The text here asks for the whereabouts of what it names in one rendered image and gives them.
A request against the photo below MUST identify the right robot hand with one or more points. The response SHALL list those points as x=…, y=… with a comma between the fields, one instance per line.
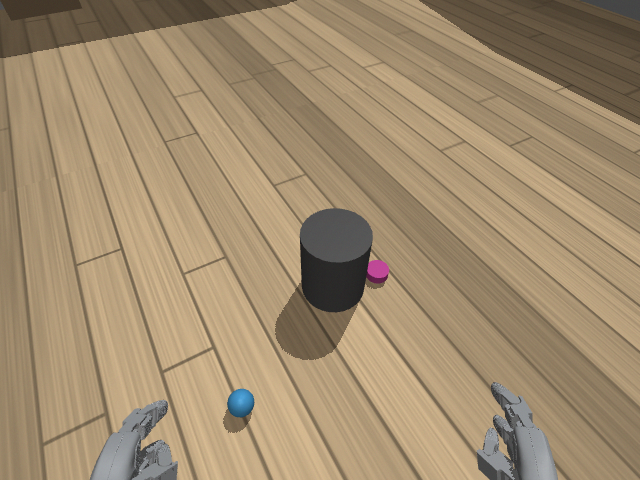
x=527, y=445

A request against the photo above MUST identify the left robot hand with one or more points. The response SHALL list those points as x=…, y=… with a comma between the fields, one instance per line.
x=121, y=458

